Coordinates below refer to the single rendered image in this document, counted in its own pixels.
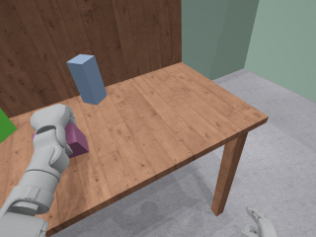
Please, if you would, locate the left robot hand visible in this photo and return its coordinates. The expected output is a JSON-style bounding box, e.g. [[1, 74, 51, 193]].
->
[[30, 104, 77, 156]]

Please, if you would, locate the table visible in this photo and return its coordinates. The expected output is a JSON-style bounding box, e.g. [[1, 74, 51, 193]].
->
[[0, 0, 269, 237]]

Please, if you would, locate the right robot hand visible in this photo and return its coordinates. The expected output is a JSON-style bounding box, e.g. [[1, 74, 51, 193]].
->
[[241, 206, 278, 237]]

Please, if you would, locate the robot left upper arm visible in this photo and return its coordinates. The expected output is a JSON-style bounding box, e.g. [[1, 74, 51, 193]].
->
[[0, 211, 48, 237]]

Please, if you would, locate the robot left forearm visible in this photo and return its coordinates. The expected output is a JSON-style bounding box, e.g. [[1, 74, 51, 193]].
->
[[0, 122, 70, 220]]

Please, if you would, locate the sponge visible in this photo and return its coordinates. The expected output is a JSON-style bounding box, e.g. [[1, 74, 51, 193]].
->
[[32, 122, 89, 159]]

